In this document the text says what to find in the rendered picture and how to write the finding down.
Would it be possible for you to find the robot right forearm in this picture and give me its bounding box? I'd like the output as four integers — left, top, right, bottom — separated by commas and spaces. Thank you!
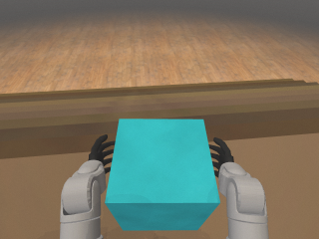
218, 162, 269, 239

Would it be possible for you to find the carton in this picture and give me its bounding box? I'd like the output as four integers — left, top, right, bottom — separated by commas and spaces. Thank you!
105, 119, 220, 231

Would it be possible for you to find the robot left forearm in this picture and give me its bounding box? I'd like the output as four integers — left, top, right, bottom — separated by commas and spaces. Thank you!
60, 159, 107, 239

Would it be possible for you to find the right robot hand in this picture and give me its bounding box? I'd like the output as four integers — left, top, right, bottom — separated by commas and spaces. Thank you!
208, 137, 234, 177

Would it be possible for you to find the left robot hand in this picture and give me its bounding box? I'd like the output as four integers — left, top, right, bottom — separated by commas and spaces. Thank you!
88, 134, 116, 174

